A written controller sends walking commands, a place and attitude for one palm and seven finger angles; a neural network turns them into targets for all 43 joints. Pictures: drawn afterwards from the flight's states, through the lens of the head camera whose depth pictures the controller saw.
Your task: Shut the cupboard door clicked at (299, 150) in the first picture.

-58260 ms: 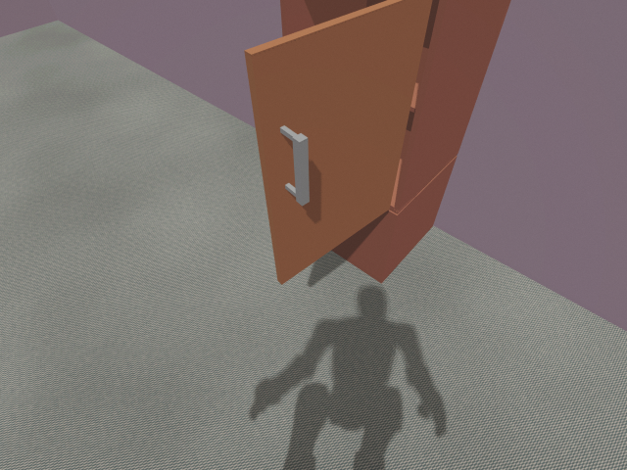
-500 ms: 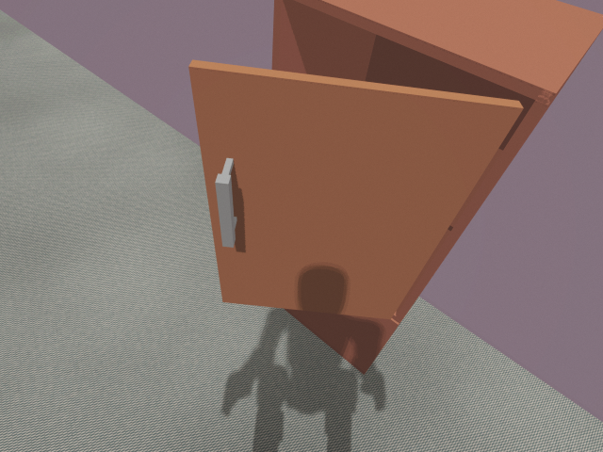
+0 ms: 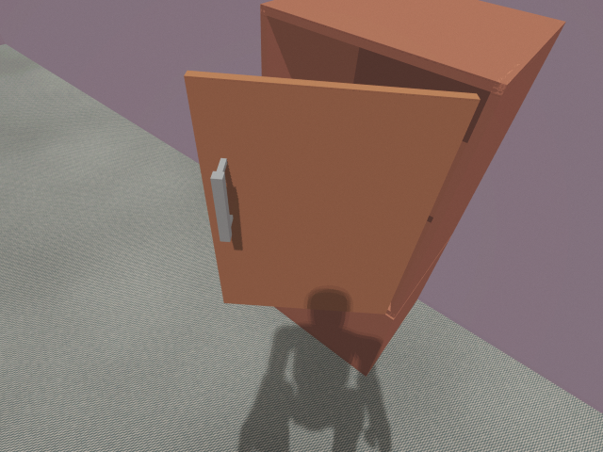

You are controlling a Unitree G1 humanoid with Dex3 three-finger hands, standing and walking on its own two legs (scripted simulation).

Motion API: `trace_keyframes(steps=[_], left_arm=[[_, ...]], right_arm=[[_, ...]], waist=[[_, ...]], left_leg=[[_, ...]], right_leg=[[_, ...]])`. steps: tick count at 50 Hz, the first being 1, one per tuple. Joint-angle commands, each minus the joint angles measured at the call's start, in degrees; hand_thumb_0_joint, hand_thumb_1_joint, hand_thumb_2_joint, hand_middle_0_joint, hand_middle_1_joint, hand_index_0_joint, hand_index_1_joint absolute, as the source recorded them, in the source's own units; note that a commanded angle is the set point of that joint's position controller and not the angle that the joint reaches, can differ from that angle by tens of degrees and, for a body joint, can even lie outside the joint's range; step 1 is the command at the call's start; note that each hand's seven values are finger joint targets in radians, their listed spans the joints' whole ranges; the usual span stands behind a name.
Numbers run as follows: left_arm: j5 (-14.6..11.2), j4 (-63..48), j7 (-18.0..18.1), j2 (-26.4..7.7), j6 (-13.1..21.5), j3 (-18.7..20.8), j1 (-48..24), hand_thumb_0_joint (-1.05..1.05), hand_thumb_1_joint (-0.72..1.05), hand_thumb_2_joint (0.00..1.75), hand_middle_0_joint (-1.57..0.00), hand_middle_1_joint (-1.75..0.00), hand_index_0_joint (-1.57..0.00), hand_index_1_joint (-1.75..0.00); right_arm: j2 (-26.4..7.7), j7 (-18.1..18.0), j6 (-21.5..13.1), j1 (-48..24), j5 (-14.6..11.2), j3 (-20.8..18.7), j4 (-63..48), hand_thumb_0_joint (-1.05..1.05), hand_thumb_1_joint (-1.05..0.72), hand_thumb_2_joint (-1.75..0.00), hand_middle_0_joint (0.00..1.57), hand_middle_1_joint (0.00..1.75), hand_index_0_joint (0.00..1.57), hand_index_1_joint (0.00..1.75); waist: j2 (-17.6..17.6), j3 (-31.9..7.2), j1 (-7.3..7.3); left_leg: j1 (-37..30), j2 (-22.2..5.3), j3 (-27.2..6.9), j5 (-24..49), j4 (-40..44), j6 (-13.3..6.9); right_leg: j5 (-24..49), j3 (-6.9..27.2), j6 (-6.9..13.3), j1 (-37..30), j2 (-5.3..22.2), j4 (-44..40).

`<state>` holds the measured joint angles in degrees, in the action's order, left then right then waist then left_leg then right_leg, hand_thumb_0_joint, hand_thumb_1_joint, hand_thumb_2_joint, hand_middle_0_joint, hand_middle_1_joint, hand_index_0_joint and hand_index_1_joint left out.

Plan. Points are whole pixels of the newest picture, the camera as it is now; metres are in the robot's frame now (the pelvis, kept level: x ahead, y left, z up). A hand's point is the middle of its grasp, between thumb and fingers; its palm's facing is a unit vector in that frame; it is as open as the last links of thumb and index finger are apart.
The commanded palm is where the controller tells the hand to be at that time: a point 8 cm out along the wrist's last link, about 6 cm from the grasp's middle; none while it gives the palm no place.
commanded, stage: come to a stop and stand still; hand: left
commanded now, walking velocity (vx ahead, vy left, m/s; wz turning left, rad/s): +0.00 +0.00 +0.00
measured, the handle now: (224, 201) +0.50 +0.17 +0.04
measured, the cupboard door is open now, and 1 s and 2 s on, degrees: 36 36 36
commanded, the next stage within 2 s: look again from close up in 0.28 s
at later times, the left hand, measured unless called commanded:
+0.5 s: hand out of the picture -0.07 +0.14 -0.18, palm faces +0.05 -0.99 -0.13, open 7.4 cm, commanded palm none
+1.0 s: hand out of the picture +0.05 +0.18 -0.19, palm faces -0.01 -0.98 -0.18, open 7.4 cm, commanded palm +0.13 +0.23 -0.07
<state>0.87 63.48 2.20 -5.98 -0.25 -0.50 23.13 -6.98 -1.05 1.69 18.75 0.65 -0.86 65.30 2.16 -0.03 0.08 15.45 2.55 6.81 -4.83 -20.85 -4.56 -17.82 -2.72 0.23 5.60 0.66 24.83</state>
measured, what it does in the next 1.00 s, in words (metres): stands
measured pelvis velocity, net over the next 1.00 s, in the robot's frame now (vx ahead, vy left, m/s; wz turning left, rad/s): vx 0.04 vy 0.01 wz -0.02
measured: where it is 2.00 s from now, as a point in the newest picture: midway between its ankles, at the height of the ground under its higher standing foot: outside the picture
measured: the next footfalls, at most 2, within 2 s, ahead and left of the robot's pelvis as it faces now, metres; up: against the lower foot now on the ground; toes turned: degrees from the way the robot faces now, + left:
right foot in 1.18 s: +0.10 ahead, -0.10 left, +0.00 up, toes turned +3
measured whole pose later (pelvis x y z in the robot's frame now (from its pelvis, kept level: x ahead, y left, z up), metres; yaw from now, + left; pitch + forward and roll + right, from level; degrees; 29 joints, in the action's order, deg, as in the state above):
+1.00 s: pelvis +0.04 +0.01 -0.01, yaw -1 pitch +0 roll -1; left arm 1.0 59.3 3.2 -9.7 1.0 -0.7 18.1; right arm -9.5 -1.0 -1.2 13.6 0.7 0.4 59.9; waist 1.8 0.0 0.0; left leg 18.0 1.9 7.2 -11.9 -29.5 -5.5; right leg -21.6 -1.4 -0.4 5.3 0.2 26.9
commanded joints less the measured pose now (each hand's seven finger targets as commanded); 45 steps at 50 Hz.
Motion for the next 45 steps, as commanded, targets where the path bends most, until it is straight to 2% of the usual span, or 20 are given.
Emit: trace_keyframes(steps=[1,2,5,11,13,18,19,20,21,22,24,26,27,28,30,31,34,38,43,45], left_arm=[[0.2,0.0,0.4,-4.3,0.4,0.9,7.9,0.00,0.90,0.90,-0.20,-0.30,-0.20,-0.30],[0.3,-0.1,0.5,-4.0,0.5,0.9,8.0,0.00,0.90,0.90,-0.20,-0.30,-0.20,-0.30],[0.1,-0.1,0.5,-3.5,0.6,0.9,8.1,0.00,0.90,0.90,-0.20,-0.30,-0.20,-0.30],[0.1,0.4,0.5,-2.4,0.8,0.9,9.4,0.00,0.90,0.90,-0.20,-0.30,-0.20,-0.30],[0.2,0.5,0.6,-2.0,0.8,0.9,9.7,0.00,0.90,0.90,-0.20,-0.30,-0.20,-0.30],[0.3,0.9,0.6,-1.6,0.9,0.8,11.0,0.00,0.90,0.90,-0.20,-0.30,-0.20,-0.30],[1.8,0.4,1.8,-4.8,2.3,-0.1,9.0,0.00,0.90,0.90,-0.20,-0.30,-0.20,-0.30],[1.1,-2.7,1.6,-7.2,2.6,0.8,5.3,0.00,0.90,0.90,-0.20,-0.30,-0.20,-0.30],[0.8,-4.0,1.3,-7.0,2.7,1.3,2.5,0.00,0.90,0.90,-0.20,-0.30,-0.20,-0.30],[0.5,-4.6,1.3,-7.5,3.2,1.2,1.0,0.00,0.90,0.90,-0.20,-0.30,-0.20,-0.30],[0.2,-4.2,1.2,-5.6,3.4,1.0,2.0,0.00,0.90,0.90,-0.20,-0.30,-0.20,-0.30],[0.3,-3.8,1.3,-4.1,2.7,1.0,2.8,0.00,0.90,0.90,-0.20,-0.30,-0.20,-0.30],[0.5,-3.6,1.3,-3.6,2.4,1.0,4.3,0.00,0.90,0.90,-0.20,-0.30,-0.20,-0.30],[0.4,-3.3,1.3,-3.9,2.1,1.1,5.3,0.00,0.90,0.90,-0.20,-0.30,-0.20,-0.30],[0.4,-2.9,1.2,-3.9,1.7,1.2,6.5,0.00,0.90,0.90,-0.20,-0.30,-0.20,-0.30],[0.5,-3.1,1.1,-4.1,1.6,1.1,6.6,0.00,0.90,0.90,-0.20,-0.30,-0.20,-0.30],[0.5,-3.9,1.1,-5.2,2.0,1.0,5.0,0.00,0.90,0.90,-0.20,-0.30,-0.20,-0.30],[0.3,-5.1,1.2,-7.3,2.4,1.2,2.9,0.00,0.90,0.90,-0.20,-0.30,-0.20,-0.30],[0.2,-5.6,1.2,-8.9,2.1,1.1,1.3,0.00,0.90,0.90,-0.20,-0.30,-0.20,-0.30],[0.2,-5.6,1.1,-9.4,1.7,1.1,0.5,0.00,0.90,0.90,-0.20,-0.30,-0.20,-0.30]], right_arm=[[-4.8,-0.3,-0.7,2.3,0.1,-0.7,-1.8,0.00,-0.90,-0.90,0.20,0.30,0.20,0.30],[-4.4,-0.3,-0.6,2.7,0.1,-0.8,-1.7,0.00,-0.90,-0.90,0.20,0.30,0.20,0.30],[-3.8,-0.4,-0.7,3.8,0.1,-0.7,-1.2,0.00,-0.90,-0.90,0.20,0.30,0.20,0.30],[-2.6,-0.6,-0.9,4.7,0.1,-0.6,-0.7,0.00,-0.90,-0.90,0.20,0.30,0.20,0.30],[-2.5,-0.6,-0.9,4.8,0.1,-0.6,-0.8,0.00,-0.90,-0.90,0.20,0.30,0.20,0.30],[-2.3,-0.8,-1.3,4.6,0.1,-0.6,-0.9,0.00,-0.90,-0.90,0.20,0.30,0.20,0.30],[-6.2,0.2,-2.0,-3.2,0.6,-0.1,-6.5,0.00,-0.90,-0.90,0.20,0.30,0.20,0.30],[-3.8,0.7,-1.7,0.5,0.4,-0.6,-7.8,0.00,-0.90,-0.90,0.20,0.30,0.20,0.30],[-3.3,0.8,-1.1,3.1,0.7,-0.9,-6.4,0.00,-0.90,-0.90,0.20,0.30,0.20,0.30],[-2.6,0.9,-1.3,5.0,0.8,-0.4,-5.9,0.00,-0.90,-0.90,0.20,0.30,0.20,0.30],[-2.6,0.7,-2.2,5.8,0.6,0.0,-6.5,0.00,-0.90,-0.90,0.20,0.30,0.20,0.30],[-4.6,0.3,-2.5,5.2,0.7,-0.2,-7.3,0.00,-0.90,-0.90,0.20,0.30,0.20,0.30],[-5.0,0.2,-2.8,4.0,0.7,-0.1,-7.6,0.00,-0.90,-0.90,0.20,0.30,0.20,0.30],[-5.7,0.1,-2.7,2.9,0.6,-0.1,-7.7,0.00,-0.90,-0.90,0.20,0.30,0.20,0.30],[-6.5,-0.1,-2.7,1.2,0.5,-0.3,-8.3,0.00,-0.90,-0.90,0.20,0.30,0.20,0.30],[-6.6,0.0,-2.7,0.5,0.4,-0.4,-8.4,0.00,-0.90,-0.90,0.20,0.30,0.20,0.30],[-6.6,0.0,-3.1,0.1,0.3,-0.3,-7.9,0.00,-0.90,-0.90,0.20,0.30,0.20,0.30],[-7.7,-0.1,-4.0,0.4,0.2,-0.1,-7.1,0.00,-0.90,-0.90,0.20,0.30,0.20,0.30],[-8.7,-0.3,-4.1,-1.5,0.1,0.0,-6.9,0.00,-0.90,-0.90,0.20,0.30,0.20,0.30],[-9.0,-0.3,-4.0,-1.7,0.1,0.0,-6.8,0.00,-0.90,-0.90,0.20,0.30,0.20,0.30]], waist=[[-2.6,8.2,0.21],[-0.9,8.2,0.13],[-0.8,7.5,-0.21],[-2.4,7.9,-0.13],[-2.0,8.7,-0.05],[-1.9,7.5,0.24],[-3.1,12.7,1.80],[-1.9,7.4,-2.57],[-3.2,6.2,-4.19],[-5.5,3.5,-4.63],[-4.0,1.2,-3.81],[-1.9,3.0,-2.45],[-4.6,4.1,-1.23],[-5.5,4.5,-0.46],[-3.8,6.3,0.77],[-2.6,7.0,1.10],[0.3,5.7,0.73],[-0.1,1.3,0.08],[-1.6,0.8,0.02],[-2.9,1.1,-0.11]], left_leg=[[-1.7,-7.6,-11.5,-18.6,8.1,2.9],[-1.7,-7.5,-11.1,-17.7,7.5,2.8],[-3.2,-7.3,-10.9,-16.0,6.2,3.0],[-2.0,-7.7,-11.4,-16.6,6.3,2.8],[-1.1,-7.8,-11.4,-16.6,6.4,2.7],[-1.3,-8.2,-12.0,-16.4,7.0,2.5],[4.7,-5.8,-7.6,-11.9,-5.5,5.0],[0.5,-5.8,-7.8,-14.1,-9.9,4.3],[-0.8,-5.2,-7.2,-14.3,-13.1,3.7],[-2.1,-5.2,-7.1,-10.6,-13.5,3.7],[-3.2,-6.1,-9.1,-8.3,-10.0,2.5],[1.1,-8.2,-12.1,-12.1,-5.1,1.1],[3.4,-8.7,-13.7,-12.9,-2.8,0.3],[5.0,-9.4,-15.6,-15.9,-0.2,-0.2],[7.4,-10.2,-17.3,-20.3,3.3,-0.7],[7.8,-10.1,-16.8,-20.8,3.8,-0.6],[3.8,-8.9,-13.6,-12.7,1.3,-0.1],[-2.7,-8.7,-11.2,0.8,-2.1,0.0],[-5.0,-8.8,-9.8,6.3,-3.6,0.2],[-5.4,-9.1,-10.2,5.7,-2.8,0.3]], right_leg=[[-8.7,5.2,2.6,12.1,4.2,-7.7],[-9.0,5.2,2.6,12.2,4.1,-8.2],[-10.0,5.7,2.8,14.0,4.4,-8.3],[-9.0,5.7,2.9,14.2,4.0,-7.5],[-8.4,5.4,2.8,13.8,3.9,-7.3],[-5.9,5.1,2.8,12.7,3.6,-6.4],[0.9,7.3,4.0,14.5,5.0,-8.1],[-13.5,10.0,4.7,19.5,8.0,-10.7],[-17.7,10.8,5.6,21.5,8.7,-10.9],[-11.7,9.7,6.2,18.8,9.2,-9.4],[-6.5,7.2,5.6,16.2,6.2,-4.1],[-7.3,4.9,4.8,13.8,3.2,-0.6],[-5.4,3.5,4.3,11.9,2.4,1.2],[-5.4,3.0,4.0,10.5,1.6,2.6],[-4.6,2.4,3.6,9.2,1.2,3.0],[-3.9,2.8,3.7,9.0,1.5,2.2],[-0.4,4.8,3.7,9.1,3.2,-0.4],[6.1,5.4,3.1,7.6,4.2,-1.0],[10.2,5.6,2.6,6.7,4.8,-1.5],[8.5,5.3,2.4,7.0,4.7,-1.6]])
